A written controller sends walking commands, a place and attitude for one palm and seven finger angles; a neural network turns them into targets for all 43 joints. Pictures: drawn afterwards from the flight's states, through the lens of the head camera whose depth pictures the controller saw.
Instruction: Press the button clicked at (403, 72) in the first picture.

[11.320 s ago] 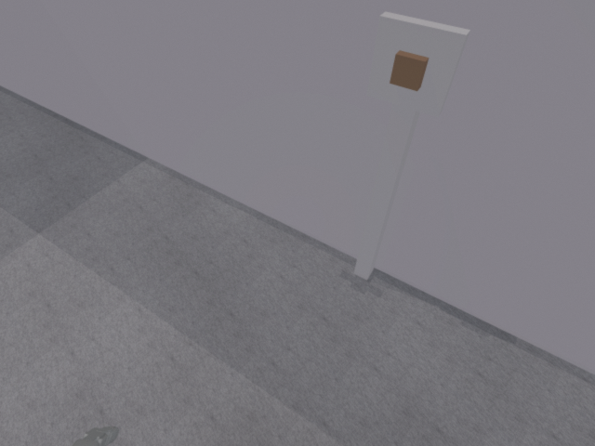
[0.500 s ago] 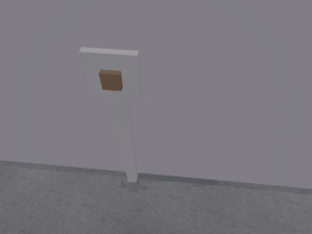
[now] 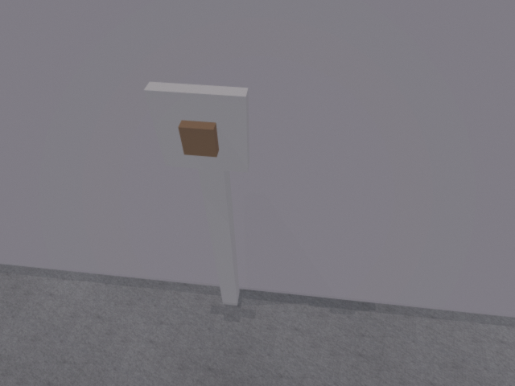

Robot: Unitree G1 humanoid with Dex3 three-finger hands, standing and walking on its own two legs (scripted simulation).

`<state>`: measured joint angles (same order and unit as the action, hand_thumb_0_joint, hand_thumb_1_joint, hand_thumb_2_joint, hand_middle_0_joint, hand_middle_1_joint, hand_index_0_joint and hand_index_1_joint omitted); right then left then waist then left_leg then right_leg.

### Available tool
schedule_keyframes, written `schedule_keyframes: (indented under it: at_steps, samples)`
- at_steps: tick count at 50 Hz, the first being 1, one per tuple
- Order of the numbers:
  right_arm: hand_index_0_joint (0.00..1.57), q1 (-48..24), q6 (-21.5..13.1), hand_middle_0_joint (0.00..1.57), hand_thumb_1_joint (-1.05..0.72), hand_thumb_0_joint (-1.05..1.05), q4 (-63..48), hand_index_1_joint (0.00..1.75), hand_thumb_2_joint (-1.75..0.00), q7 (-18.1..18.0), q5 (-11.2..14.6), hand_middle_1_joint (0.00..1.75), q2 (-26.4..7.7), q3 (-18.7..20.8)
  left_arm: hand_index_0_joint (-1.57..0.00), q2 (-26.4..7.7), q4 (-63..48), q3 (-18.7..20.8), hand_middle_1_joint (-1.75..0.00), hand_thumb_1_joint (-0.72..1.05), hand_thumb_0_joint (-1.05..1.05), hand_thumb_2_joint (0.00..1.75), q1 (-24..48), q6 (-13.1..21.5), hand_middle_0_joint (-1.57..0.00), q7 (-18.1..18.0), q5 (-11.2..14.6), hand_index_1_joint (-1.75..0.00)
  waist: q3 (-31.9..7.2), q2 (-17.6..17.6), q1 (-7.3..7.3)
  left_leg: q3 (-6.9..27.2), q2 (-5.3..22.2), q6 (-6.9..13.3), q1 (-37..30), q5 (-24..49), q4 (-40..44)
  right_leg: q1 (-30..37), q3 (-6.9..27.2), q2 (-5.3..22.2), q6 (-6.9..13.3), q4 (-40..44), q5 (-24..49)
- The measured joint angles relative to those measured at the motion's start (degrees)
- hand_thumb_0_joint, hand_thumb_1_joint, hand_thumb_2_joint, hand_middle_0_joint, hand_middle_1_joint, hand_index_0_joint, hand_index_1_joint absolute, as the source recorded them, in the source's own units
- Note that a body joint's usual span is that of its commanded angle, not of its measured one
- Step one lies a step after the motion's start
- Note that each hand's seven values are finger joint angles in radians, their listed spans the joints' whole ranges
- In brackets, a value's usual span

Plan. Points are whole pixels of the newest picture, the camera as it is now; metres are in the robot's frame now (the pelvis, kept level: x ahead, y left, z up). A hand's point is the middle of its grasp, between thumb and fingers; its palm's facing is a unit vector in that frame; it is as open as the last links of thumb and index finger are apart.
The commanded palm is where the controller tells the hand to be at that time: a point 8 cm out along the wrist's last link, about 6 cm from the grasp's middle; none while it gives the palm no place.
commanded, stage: look again from close up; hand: left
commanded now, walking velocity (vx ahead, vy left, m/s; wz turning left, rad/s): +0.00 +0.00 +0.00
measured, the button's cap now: (200, 138) +0.52 +0.15 +0.11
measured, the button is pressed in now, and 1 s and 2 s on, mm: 0 0 0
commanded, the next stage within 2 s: raise the hand and make a fist in 0.02 s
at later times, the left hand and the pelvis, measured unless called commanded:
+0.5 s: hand (165, 365) +0.16 +0.15 -0.03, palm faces -0.05 -1.00 -0.02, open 5.7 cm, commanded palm +0.13 +0.22 -0.03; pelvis -0.01 -0.04 -0.06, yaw +2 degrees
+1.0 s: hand (145, 346) +0.17 +0.17 +0.02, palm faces -0.01 -1.00 -0.07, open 3.1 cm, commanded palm +0.14 +0.22 +0.03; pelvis -0.01 -0.04 -0.05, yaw +2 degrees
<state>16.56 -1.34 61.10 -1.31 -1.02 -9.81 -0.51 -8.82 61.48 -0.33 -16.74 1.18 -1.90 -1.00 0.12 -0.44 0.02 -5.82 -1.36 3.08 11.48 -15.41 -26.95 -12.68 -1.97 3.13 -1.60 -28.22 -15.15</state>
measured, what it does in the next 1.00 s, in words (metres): stands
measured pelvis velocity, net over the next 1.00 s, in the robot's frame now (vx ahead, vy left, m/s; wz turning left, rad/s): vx -0.01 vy -0.04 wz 0.04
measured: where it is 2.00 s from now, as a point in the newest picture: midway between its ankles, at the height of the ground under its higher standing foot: outside the picture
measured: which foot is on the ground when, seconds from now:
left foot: down 0.00-1.00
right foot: down 0.00-1.00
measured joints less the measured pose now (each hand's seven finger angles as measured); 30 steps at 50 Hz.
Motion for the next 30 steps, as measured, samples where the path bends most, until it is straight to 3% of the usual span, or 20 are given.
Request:
schedule_keyframes:
  at_steps: [7, 8, 9, 12, 15, 17, 20, 22, 25, 30]
  samples:
    - [0.2, -1.24, 0.15, 0.2, -0.92, 0.01, 0.92, 0.3, -0.9, -0.18, 0.33, 0.3, -0.01, -0.24, -0.19, 0.18, 1.19, -0.26, -0.3, 0.91, 0.01, 0.89, 0.4, -0.14, -0.2, -0.36, -0.04, -0.3, 1.07, 0.36, 0.14, 0.3, 0.6, -0.42, -0.55, -0.79, -0.2, 1.1, -0.33, -0.59, 0.19, 0.83, -0.43]
    - [0.2, -0.44, -0.09, 0.2, -0.92, 0.01, -1.4, 0.3, -0.9, -0.35, 1.1, 0.3, -0.12, -0.33, -0.2, 0.0, -7.83, 0.79, -0.3, 0.92, 0.02, 0.89, -2.42, -4.37, -0.21, -0.7, 2.17, -0.3, 1.4, 0.5, -0.06, 0.51, 0.75, -0.54, -0.1, -1.19, -0.95, 0.87, -0.55, -0.7, 0.27, 0.46, -0.6]
    - [0.2, 0.94, -2.39, 0.2, -0.92, 0.01, -3.88, 0.3, -0.9, -1.06, 1.75, 0.3, -0.13, -0.55, -0.2, -0.68, -19.13, 1.8, -0.31, 0.93, 0.03, 0.89, -5.97, -6.37, -0.21, -1.18, 3.86, -0.3, 1.45, 1.09, 0.24, 0.49, 0.56, -0.68, 0.01, -1.35, -1.07, 0.3, -0.51, -0.5, 0.73, -0.59, -1.1]
    - [0.2, 3.15, -10.14, 0.21, -0.92, 0.01, -9.47, 0.3, -0.9, -2.25, 2.93, 0.3, -0.69, 0.2, -0.22, -2.23, -43.21, 2.3, -0.33, 0.95, 0.04, 0.89, -11.73, -3.03, -0.23, -3.41, 7.63, -0.33, -0.38, 1.64, -0.1, 1.16, -0.39, -1.0, 1.79, -1.74, -2.31, -2.08, -1.11, 0.61, 1.26, -4.17, -3.41]
    - [0.2, 1.45, -13.45, 0.21, -0.91, 0.01, -14.54, 0.3, -0.9, -1.79, 2.1, 0.3, -2.37, 1.58, -0.26, -1.5, -53.38, 4.75, -0.37, 0.94, 0.03, 0.89, -9.54, 4.27, -0.27, -0.67, 9.36, -0.37, -3.08, -0.17, -1.32, 2.56, 0.11, -1.09, 7.09, -3.46, -7.21, -5.88, -2.52, 0.43, 0.86, -6.91, -4.54]
    - [0.2, -1.04, -13.81, 0.21, -0.91, 0.01, -17.86, 0.3, -0.9, -0.82, 1.75, 0.3, -2.8, 2.51, -0.29, -1.11, -55.48, 6.89, -0.41, 0.94, 0.03, 0.89, -7.89, 11.39, -0.3, 4.02, 10.83, -0.41, -5.29, -0.11, -1.5, 2.38, 0.78, -1.48, 11.79, -5.01, -11.28, -10.68, -2.29, 0.01, 1.31, -10.82, -5.82]
    - [0.2, -5.15, -13.82, 0.21, -0.91, 0.01, -23.06, 0.3, -0.9, 0.78, 1.58, 0.3, -3.07, 3.85, -0.36, -1.09, -55.77, 8.88, -0.48, 0.93, 0.02, 0.89, -7.37, 22.16, -0.37, 13.91, 13.13, -0.48, -7.24, 1.09, -1.34, 2.08, 1.98, -2.21, 19.19, -8.06, -18.86, -18.38, -1.85, -0.71, 2.23, -18.44, -8.73]
    - [0.2, -7.37, -13.77, 0.21, -0.91, 0.01, -26.55, 0.3, -0.9, 1.45, 1.8, 0.3, -3.64, 4.54, -0.41, -1.86, -55.22, 9.65, -0.54, 0.92, 0.01, 0.89, -8.26, 27.05, -0.41, 20.66, 14.01, -0.54, -7.7, 1.83, -0.97, 2.31, 2.63, -2.52, 23.58, -10.14, -23.86, -22.74, -1.96, -1.07, 2.75, -23.35, -10.8]
    - [0.2, -9.31, -13.21, 0.2, -0.9, 0.01, -31.02, 0.3, -0.9, 1.04, 2.43, 0.3, -4.72, 5.18, -0.49, -3.02, -55.46, 10.96, -0.62, 0.91, 0.01, 0.89, -10.96, 27.69, -0.5, 26.35, 16.22, -0.62, -7.93, 2.47, 0.27, 3.28, 3.24, -3.41, 28.38, -12.45, -29.73, -27.26, -2.55, -1.51, 3.52, -28.96, -13.3]
    - [0.19, -9.16, -12.3, 0.2, -0.9, 0.01, -33.71, 0.3, -0.9, -0.62, 2.69, 0.3, -5.31, 4.82, -0.63, -3.49, -59.82, 13.74, -0.77, 0.9, 0.02, 0.89, -14.39, 25.08, -0.63, 25.83, 18.59, -0.77, -7.59, 1.74, 2.39, 6.12, 4.09, -4.22, 32.17, -14.66, -35.08, -29.3, -5.21, -2.21, 4.39, -32.42, -15.28]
